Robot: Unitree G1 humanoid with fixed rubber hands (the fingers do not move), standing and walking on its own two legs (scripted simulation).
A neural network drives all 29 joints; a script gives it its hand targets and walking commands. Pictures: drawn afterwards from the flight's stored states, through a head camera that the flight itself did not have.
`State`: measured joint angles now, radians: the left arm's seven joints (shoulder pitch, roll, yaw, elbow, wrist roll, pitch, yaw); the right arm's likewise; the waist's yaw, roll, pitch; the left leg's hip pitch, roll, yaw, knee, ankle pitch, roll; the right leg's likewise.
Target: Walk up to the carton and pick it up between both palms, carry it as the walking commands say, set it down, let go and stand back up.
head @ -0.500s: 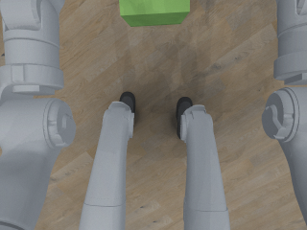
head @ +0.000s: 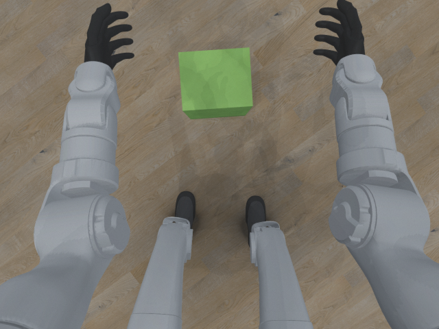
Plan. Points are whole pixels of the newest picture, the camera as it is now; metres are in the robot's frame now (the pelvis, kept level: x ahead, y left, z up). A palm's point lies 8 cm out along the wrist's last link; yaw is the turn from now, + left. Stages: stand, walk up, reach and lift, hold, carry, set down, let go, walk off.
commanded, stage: let go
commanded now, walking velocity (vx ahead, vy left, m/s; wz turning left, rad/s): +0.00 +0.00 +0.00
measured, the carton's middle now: (216, 88) +0.57 +0.04 -0.57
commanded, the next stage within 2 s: stand in 1.24 s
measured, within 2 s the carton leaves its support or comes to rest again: neither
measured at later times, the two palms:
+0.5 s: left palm (42, 179) +0.32 +0.23 -0.02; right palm (403, 181) +0.34 -0.21 -0.03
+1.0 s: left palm (15, 272) +0.23 +0.23 +0.03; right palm out of the picture +0.22 -0.23 +0.02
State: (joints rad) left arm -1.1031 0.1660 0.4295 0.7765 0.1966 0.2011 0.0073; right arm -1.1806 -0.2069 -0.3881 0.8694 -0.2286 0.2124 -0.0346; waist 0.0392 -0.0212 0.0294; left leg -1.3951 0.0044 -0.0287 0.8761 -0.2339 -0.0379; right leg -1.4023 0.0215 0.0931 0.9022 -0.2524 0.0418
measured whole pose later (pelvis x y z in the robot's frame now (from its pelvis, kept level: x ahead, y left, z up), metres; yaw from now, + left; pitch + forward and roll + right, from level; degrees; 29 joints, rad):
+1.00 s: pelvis +0.06 +0.00 +0.09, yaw +0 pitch -6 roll +0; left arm 0.20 0.23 0.02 0.40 0.03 0.13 -0.07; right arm 0.22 -0.19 -0.05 0.42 -0.05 0.13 0.07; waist 0.00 0.00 0.15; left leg -0.08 0.01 -0.04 0.43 -0.25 -0.03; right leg -0.09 -0.01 0.07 0.45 -0.27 0.02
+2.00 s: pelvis +0.09 +0.01 +0.09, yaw -1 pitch +0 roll +0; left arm 0.25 0.36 0.03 0.83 0.03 0.00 0.02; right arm 0.20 -0.33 -0.03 0.87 -0.03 0.00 -0.01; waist -0.01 -0.02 -0.01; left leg -0.16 0.02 -0.01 0.46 -0.29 -0.02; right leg -0.16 0.00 0.09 0.46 -0.29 0.03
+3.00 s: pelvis +0.07 +0.00 +0.09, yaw -1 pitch -2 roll +0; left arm 0.20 0.38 0.00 1.01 0.01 -0.01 0.01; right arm 0.15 -0.37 0.00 1.07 -0.01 -0.01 0.00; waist 0.00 -0.01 0.02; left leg -0.12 0.01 -0.02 0.36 -0.20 -0.02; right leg -0.12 0.00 0.08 0.37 -0.21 0.03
